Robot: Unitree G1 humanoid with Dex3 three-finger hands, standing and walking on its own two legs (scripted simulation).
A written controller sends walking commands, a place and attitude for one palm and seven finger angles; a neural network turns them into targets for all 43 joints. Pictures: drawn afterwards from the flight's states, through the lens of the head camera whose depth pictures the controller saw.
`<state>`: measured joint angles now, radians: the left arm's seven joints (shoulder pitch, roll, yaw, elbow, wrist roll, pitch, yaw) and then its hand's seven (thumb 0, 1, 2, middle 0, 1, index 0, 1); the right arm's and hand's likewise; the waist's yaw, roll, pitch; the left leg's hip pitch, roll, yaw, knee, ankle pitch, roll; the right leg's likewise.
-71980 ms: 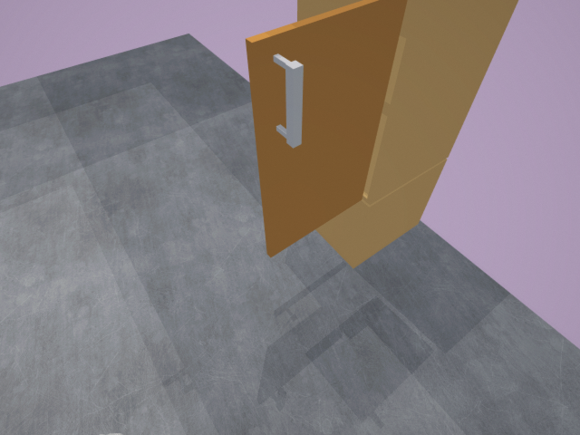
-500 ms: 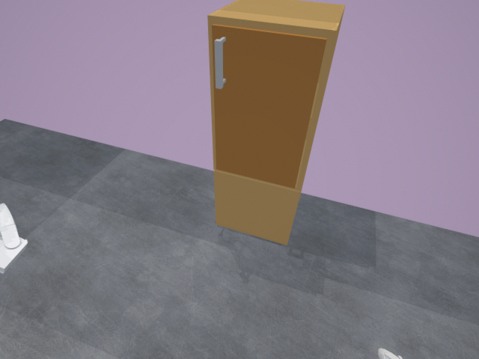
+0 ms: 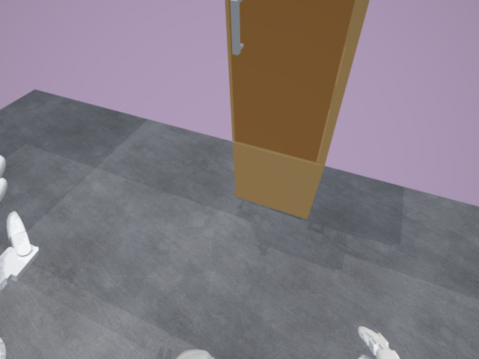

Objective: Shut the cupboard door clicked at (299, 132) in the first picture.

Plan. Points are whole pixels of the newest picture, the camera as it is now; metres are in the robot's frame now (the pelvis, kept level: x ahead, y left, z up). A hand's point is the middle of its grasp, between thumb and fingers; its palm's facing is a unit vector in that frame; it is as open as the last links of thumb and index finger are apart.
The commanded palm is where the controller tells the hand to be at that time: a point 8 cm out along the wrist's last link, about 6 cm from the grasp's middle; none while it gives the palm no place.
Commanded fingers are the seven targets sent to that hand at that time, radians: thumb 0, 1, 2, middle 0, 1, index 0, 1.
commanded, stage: stop stepping back and stand still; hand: left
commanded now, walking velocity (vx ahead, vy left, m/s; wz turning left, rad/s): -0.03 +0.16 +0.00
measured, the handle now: (238, 26) +0.99 +0.09 +0.15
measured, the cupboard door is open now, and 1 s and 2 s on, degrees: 0 0 0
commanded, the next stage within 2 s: let the arm hang, fingers relaxed in 1.04 s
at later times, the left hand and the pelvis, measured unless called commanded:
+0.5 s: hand (39, 209) +0.26 +0.29 +0.17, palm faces +0.39 -0.80 -0.46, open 7.4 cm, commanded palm +0.20 +0.33 +0.18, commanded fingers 0.00 0.90 0.90 -0.20 -0.30 -0.20 -0.30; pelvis +0.05 +0.04 +0.00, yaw -2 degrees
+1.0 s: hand (14, 231) +0.23 +0.31 +0.16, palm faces +0.43 -0.80 -0.42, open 7.4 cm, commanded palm +0.17 +0.35 +0.18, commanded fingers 0.00 0.90 0.90 -0.20 -0.30 -0.20 -0.30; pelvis +0.02 +0.05 +0.01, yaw -1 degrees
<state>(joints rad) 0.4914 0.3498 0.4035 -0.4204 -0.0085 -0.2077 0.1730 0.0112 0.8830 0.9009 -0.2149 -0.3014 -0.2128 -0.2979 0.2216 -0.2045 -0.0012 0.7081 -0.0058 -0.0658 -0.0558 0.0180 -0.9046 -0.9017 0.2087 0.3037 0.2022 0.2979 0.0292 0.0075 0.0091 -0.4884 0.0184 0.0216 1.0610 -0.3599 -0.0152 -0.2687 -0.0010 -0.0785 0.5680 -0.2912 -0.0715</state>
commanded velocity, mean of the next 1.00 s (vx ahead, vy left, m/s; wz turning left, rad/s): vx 0.00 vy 0.00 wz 0.00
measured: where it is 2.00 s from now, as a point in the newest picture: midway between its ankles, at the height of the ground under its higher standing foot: outside the picture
